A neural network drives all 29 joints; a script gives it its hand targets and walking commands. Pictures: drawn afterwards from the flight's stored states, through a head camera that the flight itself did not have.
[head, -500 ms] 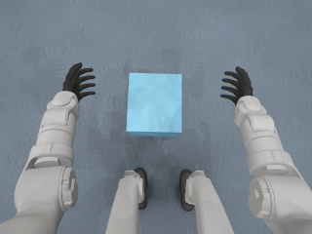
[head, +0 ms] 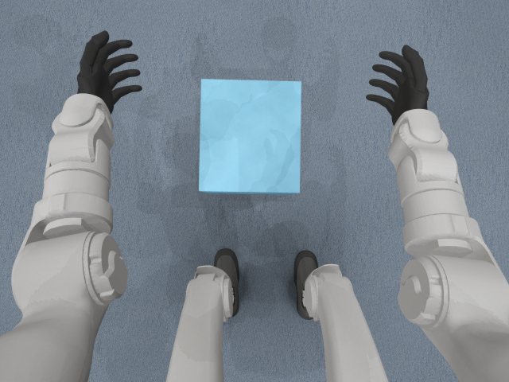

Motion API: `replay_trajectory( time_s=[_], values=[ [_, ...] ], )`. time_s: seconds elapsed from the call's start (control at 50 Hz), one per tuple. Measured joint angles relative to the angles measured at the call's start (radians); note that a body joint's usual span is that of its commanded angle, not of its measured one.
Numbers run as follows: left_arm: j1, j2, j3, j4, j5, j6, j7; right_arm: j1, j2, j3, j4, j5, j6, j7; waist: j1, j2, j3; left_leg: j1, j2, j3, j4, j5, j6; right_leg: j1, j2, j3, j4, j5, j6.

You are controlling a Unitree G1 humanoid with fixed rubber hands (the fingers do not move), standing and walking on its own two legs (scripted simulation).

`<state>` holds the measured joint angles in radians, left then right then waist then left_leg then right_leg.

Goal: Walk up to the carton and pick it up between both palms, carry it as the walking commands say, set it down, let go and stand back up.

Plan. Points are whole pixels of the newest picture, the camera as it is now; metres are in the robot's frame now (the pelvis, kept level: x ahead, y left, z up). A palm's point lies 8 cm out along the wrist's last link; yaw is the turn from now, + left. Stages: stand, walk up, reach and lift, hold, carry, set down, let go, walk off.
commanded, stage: reach and lift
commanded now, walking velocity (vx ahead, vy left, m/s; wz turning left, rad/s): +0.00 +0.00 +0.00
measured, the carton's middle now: (250, 144) +0.52 +0.03 -0.52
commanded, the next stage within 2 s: none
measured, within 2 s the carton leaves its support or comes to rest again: neither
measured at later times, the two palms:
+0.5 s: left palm (139, 126) +0.51 +0.24 -0.27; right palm (363, 131) +0.49 -0.18 -0.26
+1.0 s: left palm (165, 142) +0.50 +0.23 -0.40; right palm (337, 146) +0.49 -0.17 -0.40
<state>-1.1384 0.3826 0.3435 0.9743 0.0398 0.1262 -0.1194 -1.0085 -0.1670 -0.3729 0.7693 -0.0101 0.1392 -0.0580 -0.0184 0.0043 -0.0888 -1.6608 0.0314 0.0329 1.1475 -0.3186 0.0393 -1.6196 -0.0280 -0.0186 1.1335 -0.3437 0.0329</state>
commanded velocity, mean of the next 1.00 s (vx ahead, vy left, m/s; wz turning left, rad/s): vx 0.00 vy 0.00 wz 0.00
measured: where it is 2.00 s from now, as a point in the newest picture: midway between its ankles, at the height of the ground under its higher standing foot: (267, 295)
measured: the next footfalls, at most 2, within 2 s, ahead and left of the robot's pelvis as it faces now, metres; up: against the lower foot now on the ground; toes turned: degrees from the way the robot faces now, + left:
none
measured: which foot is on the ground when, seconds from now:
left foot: down 0.00-1.00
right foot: down 0.00-1.00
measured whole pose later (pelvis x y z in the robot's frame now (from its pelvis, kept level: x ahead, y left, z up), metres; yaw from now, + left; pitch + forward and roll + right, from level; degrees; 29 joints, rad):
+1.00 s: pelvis -0.05 -0.01 -0.24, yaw -1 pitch +39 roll -4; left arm -1.49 0.52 0.05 1.22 -0.21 0.07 0.01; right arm -1.38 -0.29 -0.17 1.08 0.22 0.07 -0.16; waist -0.02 -0.04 0.29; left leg -2.27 0.05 0.00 2.10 -0.52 0.05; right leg -2.21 -0.02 -0.01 2.10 -0.57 0.03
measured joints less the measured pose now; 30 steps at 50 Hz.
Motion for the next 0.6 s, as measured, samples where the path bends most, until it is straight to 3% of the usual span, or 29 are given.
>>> replay_trajectory(
  time_s=[0.18,0.42,0.6],
  values=[
    [-0.067,0.049,-0.033,0.057,-0.029,0.005,-0.004,-0.076,-0.018,0.019,0.054,0.037,0.018,-0.026,-0.007,-0.005,-0.012,-0.185,0.003,-0.019,0.226,-0.067,-0.011,-0.183,-0.001,-0.011,0.236,-0.08,-0.011],
    [-0.124,0.096,-0.108,0.034,-0.103,0.031,0.034,-0.143,-0.051,0.094,0.046,0.125,0.043,-0.076,-0.008,-0.017,0.058,-0.416,0.011,-0.041,0.542,-0.141,-0.014,-0.405,0.001,-0.02,0.55,-0.16,-0.018],
    [-0.203,0.126,-0.167,0.103,-0.158,0.021,0.063,-0.221,-0.076,0.13,0.122,0.156,0.028,-0.089,-0.005,-0.021,0.143,-0.502,0.013,-0.038,0.701,-0.166,-0.003,-0.487,0.001,-0.011,0.709,-0.187,-0.01]
  ],
)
